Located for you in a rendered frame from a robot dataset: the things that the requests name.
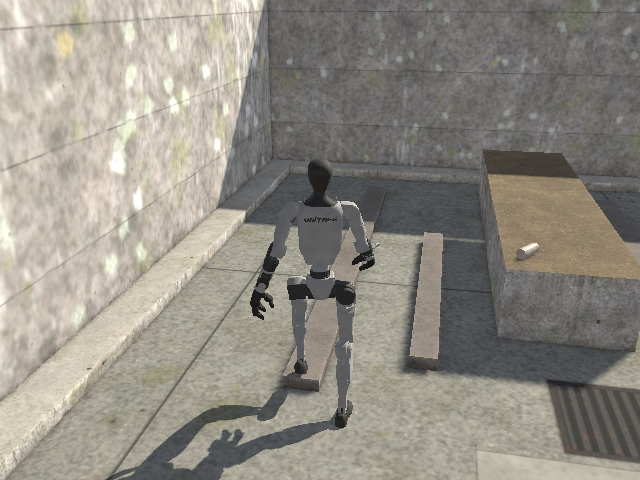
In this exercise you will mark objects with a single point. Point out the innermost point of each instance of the robot left foot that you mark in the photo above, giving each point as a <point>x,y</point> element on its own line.
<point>301,367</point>

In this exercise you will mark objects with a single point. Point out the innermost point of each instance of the robot right forearm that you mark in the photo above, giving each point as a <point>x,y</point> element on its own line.
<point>369,254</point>

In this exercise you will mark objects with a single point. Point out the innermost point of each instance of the robot left hand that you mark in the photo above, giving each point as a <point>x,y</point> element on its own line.
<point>256,304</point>

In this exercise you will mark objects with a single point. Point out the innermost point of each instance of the robot torso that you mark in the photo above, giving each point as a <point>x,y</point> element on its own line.
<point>320,235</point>

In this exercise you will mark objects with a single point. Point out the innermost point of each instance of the right robot upper arm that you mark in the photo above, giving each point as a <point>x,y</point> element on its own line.
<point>352,213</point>

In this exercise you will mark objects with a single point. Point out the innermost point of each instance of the robot right hand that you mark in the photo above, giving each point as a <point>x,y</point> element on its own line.
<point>364,266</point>

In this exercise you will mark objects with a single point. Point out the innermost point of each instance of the left robot upper arm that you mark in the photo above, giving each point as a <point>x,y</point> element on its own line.
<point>287,213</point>

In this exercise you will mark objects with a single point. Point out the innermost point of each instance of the robot left forearm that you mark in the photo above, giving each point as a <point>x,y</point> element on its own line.
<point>267,271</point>

